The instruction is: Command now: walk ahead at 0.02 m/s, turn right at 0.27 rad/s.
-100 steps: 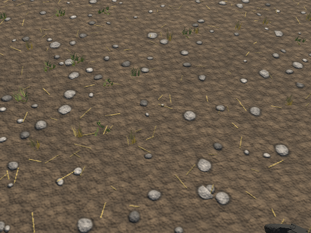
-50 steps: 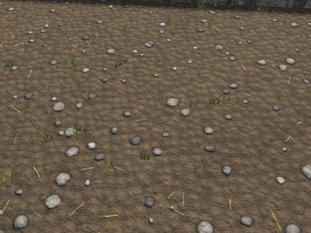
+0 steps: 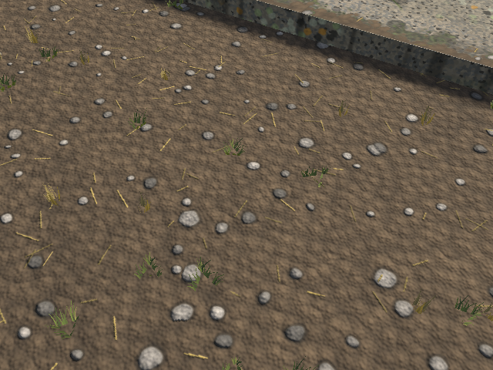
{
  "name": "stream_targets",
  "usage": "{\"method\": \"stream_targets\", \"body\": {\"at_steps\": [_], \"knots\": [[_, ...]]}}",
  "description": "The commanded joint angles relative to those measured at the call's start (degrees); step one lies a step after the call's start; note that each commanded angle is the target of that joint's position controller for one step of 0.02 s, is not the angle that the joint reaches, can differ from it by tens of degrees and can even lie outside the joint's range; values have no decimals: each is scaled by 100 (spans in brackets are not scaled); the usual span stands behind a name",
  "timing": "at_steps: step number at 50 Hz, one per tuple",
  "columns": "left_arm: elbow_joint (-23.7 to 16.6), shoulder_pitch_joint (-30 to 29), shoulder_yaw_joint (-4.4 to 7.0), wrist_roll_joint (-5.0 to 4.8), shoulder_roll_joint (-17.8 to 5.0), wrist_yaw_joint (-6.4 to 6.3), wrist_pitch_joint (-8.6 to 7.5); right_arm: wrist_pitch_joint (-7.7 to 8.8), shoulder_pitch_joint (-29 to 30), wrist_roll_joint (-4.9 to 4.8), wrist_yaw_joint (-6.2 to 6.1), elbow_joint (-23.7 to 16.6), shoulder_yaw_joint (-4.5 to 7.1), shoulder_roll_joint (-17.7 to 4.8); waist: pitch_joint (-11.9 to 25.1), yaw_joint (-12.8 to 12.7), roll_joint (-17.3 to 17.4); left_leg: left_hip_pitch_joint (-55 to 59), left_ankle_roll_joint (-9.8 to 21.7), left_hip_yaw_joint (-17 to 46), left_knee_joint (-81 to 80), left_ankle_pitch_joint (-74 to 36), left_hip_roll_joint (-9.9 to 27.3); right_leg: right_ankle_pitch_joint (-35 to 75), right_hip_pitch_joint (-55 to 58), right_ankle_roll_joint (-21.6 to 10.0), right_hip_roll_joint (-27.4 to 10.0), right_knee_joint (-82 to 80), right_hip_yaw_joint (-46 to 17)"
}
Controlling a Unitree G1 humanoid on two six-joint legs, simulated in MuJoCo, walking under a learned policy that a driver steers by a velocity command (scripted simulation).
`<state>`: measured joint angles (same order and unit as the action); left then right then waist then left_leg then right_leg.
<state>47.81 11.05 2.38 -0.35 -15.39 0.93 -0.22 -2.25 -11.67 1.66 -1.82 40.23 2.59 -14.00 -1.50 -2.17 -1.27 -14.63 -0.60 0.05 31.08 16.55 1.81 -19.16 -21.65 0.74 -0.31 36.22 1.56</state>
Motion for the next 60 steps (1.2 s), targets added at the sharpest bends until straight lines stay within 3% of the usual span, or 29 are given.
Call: {"method": "stream_targets", "body": {"at_steps": [1, 5, 8, 10, 11, 12, 13, 14, 15, 16, 17, 24, 28, 33, 36, 37, 38, 39, 40, 42, 44, 49, 52, 54, 55, 56, 57, 58, 60], "knots": [[-474, -296, 298, -22, -825, -86, 47, 226, 164, -36, -101, -389, 355, -1113, 73, 289, 1441, 242, 1221, 1234, -1199, -1838, 1641, -1020, -789, 78, -61, 1666, -161], [-597, -227, 240, -95, -473, -43, 161, 209, 333, -153, -131, -336, 377, -1033, 348, 271, 978, 791, 1232, 709, -808, -3174, 1620, -894, -862, 175, -220, 1544, -56], [-745, -239, 249, -119, -524, 77, 198, 109, 354, -199, -137, -274, 444, -1165, 557, 321, 1074, 904, 1149, 478, -543, -3237, 1616, -414, -328, 129, -89, 679, 252], [-691, 108, 296, -95, -563, 124, 219, 89, 451, -307, -135, -220, 454, -1175, 625, 101, 973, 649, 857, 187, -101, -2769, 1495, 560, 420, -72, 130, -457, 485], [-694, 220, 367, -39, -727, 72, 219, 115, 143, -308, -110, -80, 435, -1046, 632, 99, 558, 275, 484, -142, 469, -1936, 1242, 1437, 970, -260, 139, -1092, 149], [-800, 346, 568, -13, -1535, -34, 199, 146, 0, -59, -77, -200, 347, -715, 702, 278, -1112, -1119, -176, -752, 2114, 198, 571, 3871, 1948, -821, -1186, -1328, -1785], [-871, 566, 563, 175, -1738, 21, 115, 177, 766, 0, -116, -546, 270, -588, 832, -116, -1673, -2230, -382, -107, 3286, 2487, -270, 4841, 2000, -2082, -2228, -1559, -3338], [-921, 576, 493, 234, -1542, 59, -7, 185, 890, -93, -128, -507, 342, -848, 955, -229, -790, -2376, -328, 424, 3976, 2422, -132, 4386, 2056, -2233, -2154, -1610, -3099], [-947, 302, 456, 171, -1406, 30, -81, 172, 839, -168, -137, -448, 370, -896, 768, -53, -539, -2470, -253, 497, 4050, 1937, -40, 3901, 1939, -1941, -1846, -1541, -2613], [-981, 25, 437, 50, -1298, -28, -85, 157, 736, -149, -182, -318, 400, -923, 621, 68, -269, -2524, -256, 517, 3834, 1451, 40, 3410, 1830, -1623, -1543, -1528, -2282], [-1020, -177, 389, -41, -1174, -91, -55, 139, 703, -114, -225, -286, 435, -1003, 548, 149, -322, -2454, -284, 562, 3619, 1077, 94, 3198, 1701, -1452, -1390, -1558, -2135], [-1170, -87, 401, -43, -1193, -286, 102, 226, 666, -156, -158, -274, 363, -715, 637, 123, -531, -1962, -507, 544, 2240, 246, -197, 2194, 1601, -1373, -991, -1670, -2140], [-1278, -180, 444, -19, -1264, -274, 167, 302, 719, -183, -76, -296, 361, -758, 491, 63, -705, -1439, -502, 583, 1432, 280, -296, 1383, 1158, -1394, -904, -1707, -2517], [-1407, -335, 465, -59, -1266, -213, 239, 458, 548, -235, 52, -304, 391, -846, 593, 84, -797, -814, -344, 586, 480, 396, -441, 1974, 1208, -1345, -843, -1424, -3112], [-1503, -488, 426, -155, -1123, -255, 298, 524, 74, -214, 111, -166, 457, -951, 691, 371, -644, 361, -95, 570, -1121, -893, -212, 1707, 848, -901, -423, -940, -3027], [-1523, -241, 352, -100, -849, -250, 292, 494, -8, -117, 79, -214, 528, -1310, 869, 225, 215, 1017, 301, 1447, -1280, -1349, 838, 277, 240, -569, 17, -40, -2459], [-1634, -16, 360, -121, -809, -230, 242, 421, 170, 35, 66, -241, 581, -1691, 580, -77, 1681, 1097, 1230, 2720, -1386, -2559, 1848, -1650, -958, -213, 984, 1027, -1262], [-1563, 25, 511, -29, -1301, -222, 186, 437, 269, 91, 65, -356, 525, -1401, 565, 59, 1433, 759, 1732, 2977, -1407, -2563, 2292, -1835, -1162, 59, 552, 2438, -1124], [-1433, 69, 595, -61, -1481, -211, 198, 443, 485, 33, 38, -438, 418, -1079, 493, 15, 1006, 571, 1591, 2430, -1336, -2294, 1932, -1432, -1076, 155, 422, 2936, -1153], [-1255, 165, 553, -30, -1186, -245, 304, 416, 710, -132, 18, -459, 334, -878, 314, 11, 807, 546, 1212, 1612, -1236, -1938, 1296, -815, -1179, 355, 423, 3348, -1080], [-1316, 49, 450, -67, -883, -221, 325, 371, 555, -134, 1, -397, 302, -905, 260, 123, 891, 557, 1247, 1177, -1236, -2305, 1076, -605, -1105, 456, 449, 3130, -881], [-1506, -338, 240, -19, -512, -172, 275, 273, 403, -135, 31, -315, 334, -1092, 550, 368, 1245, 837, 1333, 910, -1053, -2582, 1115, -764, -183, 467, 100, 1042, -404], [-1393, -114, 268, -44, -610, -136, 267, 231, 331, -230, 86, -232, 318, -1169, 551, 309, 1240, 700, 1291, 965, -852, -2584, 1137, -70, 550, 337, 161, -343, -110], [-1274, 141, 270, 13, -666, -129, 253, 275, 86, -291, 109, -85, 222, -971, 497, 172, 970, 222, 842, 824, -660, -2128, 953, 1294, 1565, 39, 115, -1822, -230], [-1335, 236, 306, 49, -976, -180, 250, 346, -98, -131, 146, -71, 139, -776, 771, 301, 275, -228, 368, 524, -208, -1290, 645, 2559, 2307, -175, -592, -1694, -1070], [-1357, -133, 302, 148, -1158, -198, 255, 418, -256, 5, 171, -123, 37, -450, 743, 672, -948, -380, -66, -12, -185, 110, 166, 2844, 1852, -740, -1212, -1404, -1626], [-1439, -346, 195, 163, -694, -144, 204, 410, 92, 29, 134, -111, 52, -661, 662, 418, -758, 65, -244, 84, -316, 122, 218, 2121, 1305, -1002, -1168, -1490, -1636], [-1388, -393, 137, 190, -520, -108, 151, 404, 257, 6, 135, -104, 74, -754, 529, 393, -611, 161, -284, 61, -418, -334, 195, 1485, 1237, -813, -882, -1489, -1431], [-1310, -268, 158, 181, -655, -94, 73, 361, 291, -29, 98, -13, 99, -845, 309, 274, -602, 171, -306, 24, -399, -704, 171, 1225, 1116, -544, -622, -1505, -1267]]}}
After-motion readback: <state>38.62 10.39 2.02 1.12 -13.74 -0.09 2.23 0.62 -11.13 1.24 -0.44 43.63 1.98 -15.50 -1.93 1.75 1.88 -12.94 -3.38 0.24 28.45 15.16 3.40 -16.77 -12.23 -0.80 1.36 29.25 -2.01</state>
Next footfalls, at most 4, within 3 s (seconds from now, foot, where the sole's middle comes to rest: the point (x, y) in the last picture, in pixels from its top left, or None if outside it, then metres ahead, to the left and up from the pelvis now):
0.22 right None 0.03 -0.12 -0.77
0.74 left None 0.12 0.08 -0.77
1.10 right None -0.04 -0.14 -0.77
2.46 right None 0.09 -0.22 -0.77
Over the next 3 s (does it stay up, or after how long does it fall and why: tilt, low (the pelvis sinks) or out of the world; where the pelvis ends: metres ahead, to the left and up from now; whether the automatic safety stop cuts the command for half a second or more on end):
stays up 0.14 -0.14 0.00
